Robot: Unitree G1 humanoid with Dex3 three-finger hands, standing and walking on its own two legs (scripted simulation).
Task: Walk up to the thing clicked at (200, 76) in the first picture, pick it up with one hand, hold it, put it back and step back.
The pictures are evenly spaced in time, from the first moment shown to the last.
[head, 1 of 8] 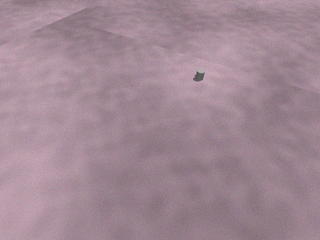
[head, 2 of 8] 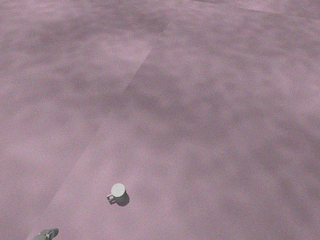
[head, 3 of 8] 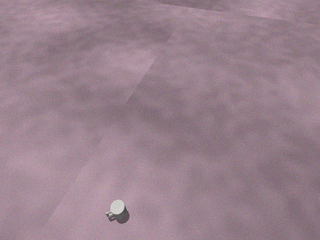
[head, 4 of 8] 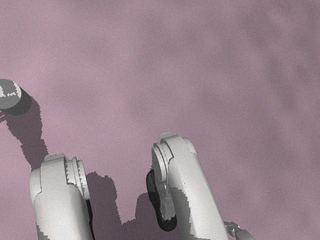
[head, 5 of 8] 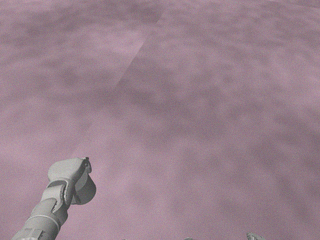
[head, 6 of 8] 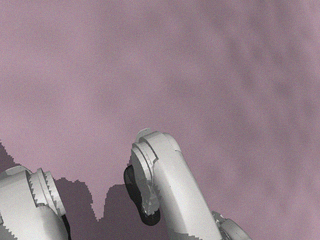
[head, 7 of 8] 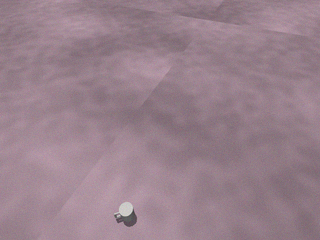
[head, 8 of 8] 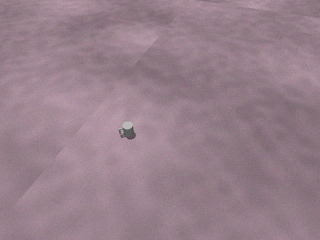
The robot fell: no
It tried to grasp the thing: yes
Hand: left
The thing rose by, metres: 0.63
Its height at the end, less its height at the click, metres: +0.00
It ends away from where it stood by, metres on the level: 0.03
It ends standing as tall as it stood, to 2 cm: yes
